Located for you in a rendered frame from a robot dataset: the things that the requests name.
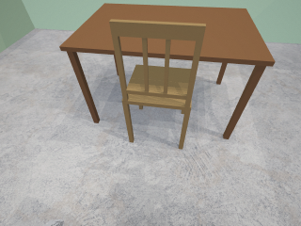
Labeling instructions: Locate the chair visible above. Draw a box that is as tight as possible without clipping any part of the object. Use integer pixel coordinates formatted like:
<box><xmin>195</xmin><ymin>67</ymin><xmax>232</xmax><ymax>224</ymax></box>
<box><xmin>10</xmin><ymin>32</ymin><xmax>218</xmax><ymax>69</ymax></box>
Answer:
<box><xmin>109</xmin><ymin>19</ymin><xmax>206</xmax><ymax>150</ymax></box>

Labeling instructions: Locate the table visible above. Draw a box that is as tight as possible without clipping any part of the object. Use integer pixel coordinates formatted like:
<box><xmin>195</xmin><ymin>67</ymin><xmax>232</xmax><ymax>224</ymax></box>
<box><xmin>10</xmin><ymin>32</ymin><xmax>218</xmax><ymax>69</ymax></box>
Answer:
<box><xmin>59</xmin><ymin>3</ymin><xmax>275</xmax><ymax>139</ymax></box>

